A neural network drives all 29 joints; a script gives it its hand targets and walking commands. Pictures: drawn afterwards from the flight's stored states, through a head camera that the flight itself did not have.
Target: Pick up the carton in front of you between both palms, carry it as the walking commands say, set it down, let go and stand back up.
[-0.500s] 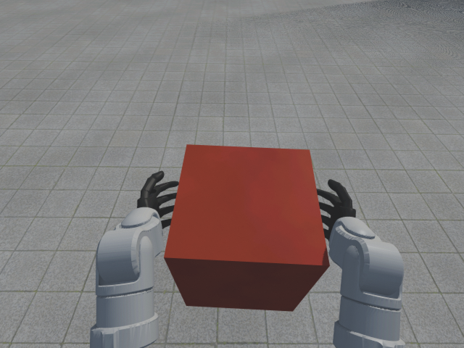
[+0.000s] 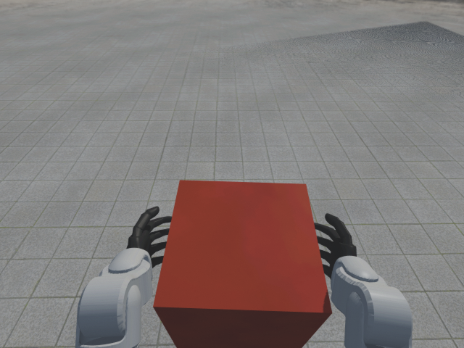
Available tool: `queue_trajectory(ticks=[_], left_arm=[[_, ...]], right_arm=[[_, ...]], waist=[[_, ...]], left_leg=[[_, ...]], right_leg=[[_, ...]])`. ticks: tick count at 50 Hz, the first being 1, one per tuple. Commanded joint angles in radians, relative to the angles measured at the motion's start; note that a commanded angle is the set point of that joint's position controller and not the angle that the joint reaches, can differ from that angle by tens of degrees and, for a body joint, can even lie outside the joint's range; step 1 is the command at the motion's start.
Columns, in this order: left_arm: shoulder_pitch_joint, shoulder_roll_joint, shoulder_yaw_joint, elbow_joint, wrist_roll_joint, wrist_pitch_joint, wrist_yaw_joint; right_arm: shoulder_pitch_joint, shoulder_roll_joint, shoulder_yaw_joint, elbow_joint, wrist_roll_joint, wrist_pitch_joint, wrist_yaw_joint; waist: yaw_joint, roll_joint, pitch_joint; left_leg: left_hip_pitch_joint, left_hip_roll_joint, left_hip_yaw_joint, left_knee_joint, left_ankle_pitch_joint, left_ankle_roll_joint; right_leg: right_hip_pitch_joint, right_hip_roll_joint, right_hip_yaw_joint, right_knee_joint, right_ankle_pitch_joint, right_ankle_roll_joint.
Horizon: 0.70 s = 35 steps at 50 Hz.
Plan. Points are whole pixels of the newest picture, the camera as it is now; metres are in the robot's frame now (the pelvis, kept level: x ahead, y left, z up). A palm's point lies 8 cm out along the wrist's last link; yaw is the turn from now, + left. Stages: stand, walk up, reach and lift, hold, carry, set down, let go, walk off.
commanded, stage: carry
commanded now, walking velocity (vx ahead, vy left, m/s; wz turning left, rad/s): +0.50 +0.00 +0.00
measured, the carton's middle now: (239, 272) +0.26 +0.00 +0.04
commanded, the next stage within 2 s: none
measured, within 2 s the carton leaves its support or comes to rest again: neither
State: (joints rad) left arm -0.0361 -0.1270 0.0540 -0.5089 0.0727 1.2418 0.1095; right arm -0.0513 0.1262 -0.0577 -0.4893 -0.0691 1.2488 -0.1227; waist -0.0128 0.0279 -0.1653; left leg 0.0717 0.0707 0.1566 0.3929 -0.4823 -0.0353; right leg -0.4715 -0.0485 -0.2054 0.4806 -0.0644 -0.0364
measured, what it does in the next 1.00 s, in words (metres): walks ahead: left foot, then right foot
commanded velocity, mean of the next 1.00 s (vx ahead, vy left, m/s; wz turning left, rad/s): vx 0.50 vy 0.00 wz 0.00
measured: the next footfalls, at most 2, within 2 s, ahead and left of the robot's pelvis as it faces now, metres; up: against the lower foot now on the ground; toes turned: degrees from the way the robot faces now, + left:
left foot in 0.48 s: +0.46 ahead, +0.12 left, +0.00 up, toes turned +11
right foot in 0.96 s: +0.79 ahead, -0.10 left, +0.00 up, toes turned -11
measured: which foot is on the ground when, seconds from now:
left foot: down 0.00-0.02, up 0.04-0.46, down 0.48-0.96, up 0.98-1.00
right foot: down 0.00-0.50, up 0.52-0.94, down 0.96-1.00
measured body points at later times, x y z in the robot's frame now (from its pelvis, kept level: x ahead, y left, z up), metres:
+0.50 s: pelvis +0.31 +0.02 +0.00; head +0.28 +0.04 +0.45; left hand +0.57 +0.17 +0.10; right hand +0.57 -0.13 +0.10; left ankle +0.43 +0.12 -0.72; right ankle +0.13 -0.10 -0.71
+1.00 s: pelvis +0.64 -0.01 +0.00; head +0.62 -0.02 +0.45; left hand +0.89 +0.15 +0.10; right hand +0.90 -0.16 +0.09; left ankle +0.43 +0.11 -0.70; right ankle +0.75 -0.09 -0.72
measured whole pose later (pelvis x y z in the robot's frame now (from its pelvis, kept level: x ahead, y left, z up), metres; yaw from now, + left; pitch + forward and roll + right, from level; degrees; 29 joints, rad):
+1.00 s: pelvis +0.64 -0.01 +0.00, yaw +1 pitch +3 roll -1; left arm -0.04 -0.13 0.04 -0.51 0.07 1.23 0.11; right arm -0.05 0.13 -0.07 -0.51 -0.07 1.24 -0.12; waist 0.01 0.04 -0.11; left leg 0.00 0.12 0.16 0.62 -0.48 -0.05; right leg -0.48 -0.04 -0.23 0.53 -0.10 -0.07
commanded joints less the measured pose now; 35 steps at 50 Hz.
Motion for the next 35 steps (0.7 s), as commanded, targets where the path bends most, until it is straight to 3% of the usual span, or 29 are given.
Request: queue_trajectory(ticks=[1, 2, 3, 4, 5, 6, 8, 11, 16, 20, 22, 23, 24, 25, 26, 27, 28, 29, 30, 31, 35], left_arm=[[-0.378, -0.731, -0.603, 0.014, -0.299, 0.011, -0.140], [-0.367, -0.754, -0.603, 0.030, -0.308, 0.009, -0.142], [-0.379, -0.788, -0.611, 0.013, -0.320, 0.006, -0.149], [-0.392, -0.838, -0.628, 0.010, -0.329, -0.002, -0.158], [-0.417, -0.879, -0.642, 0.000, -0.335, -0.013, -0.166], [-0.439, -0.911, -0.658, -0.011, -0.343, -0.024, -0.173], [-0.445, -0.943, -0.679, -0.021, -0.356, -0.041, -0.185], [-0.418, -0.927, -0.691, -0.039, -0.364, -0.054, -0.195], [-0.383, -0.850, -0.679, -0.077, -0.354, -0.045, -0.184], [-0.355, -0.781, -0.650, -0.059, -0.323, -0.018, -0.163], [-0.365, -0.761, -0.644, -0.052, -0.318, -0.005, -0.155], [-0.369, -0.755, -0.645, -0.050, -0.316, 0.001, -0.152], [-0.370, -0.744, -0.643, -0.045, -0.314, 0.007, -0.148], [-0.386, -0.739, -0.651, -0.068, -0.322, 0.015, -0.147], [-0.406, -0.750, -0.664, -0.072, -0.329, 0.018, -0.151], [-0.417, -0.795, -0.683, -0.059, -0.338, 0.011, -0.157], [-0.421, -0.840, -0.688, -0.047, -0.337, 0.001, -0.167], [-0.425, -0.887, -0.693, -0.037, -0.338, -0.012, -0.174], [-0.424, -0.923, -0.697, -0.027, -0.336, -0.026, -0.178], [-0.420, -0.947, -0.703, -0.025, -0.331, -0.039, -0.179], [-0.374, -0.953, -0.707, -0.039, -0.306, -0.071, -0.166]], right_arm=[[-0.431, 0.703, 0.640, -0.084, 0.321, 0.019, 0.163], [-0.451, 0.712, 0.650, -0.079, 0.329, 0.022, 0.166], [-0.458, 0.759, 0.664, -0.062, 0.338, 0.016, 0.171], [-0.455, 0.801, 0.668, -0.055, 0.340, 0.007, 0.179], [-0.458, 0.845, 0.676, -0.045, 0.340, -0.005, 0.186], [-0.453, 0.883, 0.680, -0.040, 0.340, -0.017, 0.190], [-0.433, 0.922, 0.685, -0.035, 0.327, -0.040, 0.192], [-0.400, 0.923, 0.688, -0.046, 0.308, -0.060, 0.183], [-0.379, 0.858, 0.689, -0.095, 0.313, -0.051, 0.170], [-0.379, 0.780, 0.672, -0.097, 0.321, -0.020, 0.166], [-0.374, 0.755, 0.655, -0.084, 0.322, -0.008, 0.167], [-0.361, 0.743, 0.642, -0.069, 0.320, -0.003, 0.167], [-0.346, 0.737, 0.629, -0.051, 0.317, 0.001, 0.168], [-0.348, 0.723, 0.613, -0.032, 0.310, -0.002, 0.170], [-0.339, 0.749, 0.615, -0.013, 0.318, -0.007, 0.172], [-0.351, 0.785, 0.623, -0.032, 0.329, -0.012, 0.179], [-0.366, 0.836, 0.638, -0.037, 0.337, -0.020, 0.187], [-0.395, 0.880, 0.656, -0.050, 0.349, -0.032, 0.196], [-0.421, 0.912, 0.670, -0.060, 0.356, -0.043, 0.203], [-0.433, 0.928, 0.682, -0.068, 0.364, -0.054, 0.208], [-0.405, 0.917, 0.705, -0.091, 0.377, -0.076, 0.220]], waist=[[0.050, -0.238, -0.212], [0.043, -0.365, -0.206], [0.035, -0.269, -0.203], [0.034, -0.183, -0.211], [0.030, -0.097, -0.197], [0.024, -0.079, -0.186], [0.023, -0.123, -0.171], [0.026, -0.151, -0.129], [0.030, -0.155, -0.056], [0.034, -0.178, -0.004], [0.023, -0.170, -0.019], [0.009, -0.132, -0.061], [-0.008, -0.067, -0.125], [-0.016, 0.163, -0.199], [-0.019, 0.333, -0.213], [-0.011, 0.238, -0.204], [-0.012, 0.151, -0.211], [-0.006, 0.055, -0.189], [-0.001, 0.031, -0.177], [0.001, 0.055, -0.178], [-0.002, 0.100, -0.129]], left_leg=[[-0.524, -0.024, 0.047, 0.609, 0.413, -0.007], [-0.720, -0.096, -0.040, 0.795, 0.010, -0.007], [-0.765, -0.033, -0.129, 0.908, -0.004, 0.027], [-0.767, 0.008, -0.150, 0.920, 0.034, 0.050], [-0.746, 0.049, -0.166, 0.855, 0.099, 0.058], [-0.709, 0.073, -0.174, 0.774, 0.152, 0.057], [-0.660, 0.060, -0.127, 0.650, 0.209, 0.046], [-0.681, 0.058, -0.081, 0.460, 0.273, 0.015], [-0.654, 0.026, -0.007, 0.197, 0.407, 0.015], [-0.606, 0.013, 0.030, 0.100, 0.442, 0.035], [-0.473, -0.017, 0.081, 0.048, 0.401, 0.049], [-0.318, -0.059, 0.122, 0.033, 0.344, 0.052], [-0.103, -0.003, 0.039, 0.035, 0.300, 0.057], [0.091, 0.250, -0.402, -0.075, 0.164, 0.173], [0.194, 0.358, -0.669, -0.180, 0.274, 0.253], [0.166, 0.362, -0.597, -0.157, 0.403, 0.255], [0.115, 0.330, -0.503, -0.132, 0.473, 0.244], [0.044, 0.308, -0.415, -0.141, 0.467, 0.203], [-0.026, 0.285, -0.343, -0.172, 0.432, 0.168], [-0.057, 0.265, -0.286, -0.193, 0.392, 0.149], [-0.061, 0.232, -0.173, -0.264, 0.332, 0.161]], right_leg=[[0.643, -0.273, 0.511, -0.152, -0.287, -0.127], [0.705, -0.365, 0.745, -0.266, -0.152, -0.198], [0.679, -0.364, 0.654, -0.238, -0.034, -0.197], [0.624, -0.336, 0.566, -0.212, 0.031, -0.176], [0.550, -0.316, 0.485, -0.226, 0.008, -0.143], [0.483, -0.294, 0.417, -0.261, -0.055, -0.108], [0.423, -0.259, 0.314, -0.311, -0.148, -0.084], [0.422, -0.250, 0.247, -0.368, -0.165, -0.108], [0.467, -0.204, 0.136, -0.349, -0.009, -0.087], [0.511, -0.202, 0.105, -0.297, 0.083, -0.062], [0.494, -0.187, 0.062, -0.179, 0.175, -0.037], [0.445, -0.146, 0.010, -0.032, 0.244, -0.013], [0.319, -0.116, -0.013, 0.160, 0.184, 0.019], [0.059, -0.014, -0.007, 0.470, -0.004, 0.075], [-0.169, 0.067, 0.072, 0.666, -0.394, 0.080], [-0.221, 0.005, 0.173, 0.783, -0.422, 0.053], [-0.225, -0.036, 0.195, 0.805, -0.390, 0.029], [-0.209, -0.074, 0.209, 0.748, -0.321, 0.020], [-0.168, -0.094, 0.212, 0.668, -0.262, 0.020], [-0.137, -0.086, 0.188, 0.622, -0.221, 0.022], [-0.154, -0.072, 0.127, 0.409, -0.123, 0.050]])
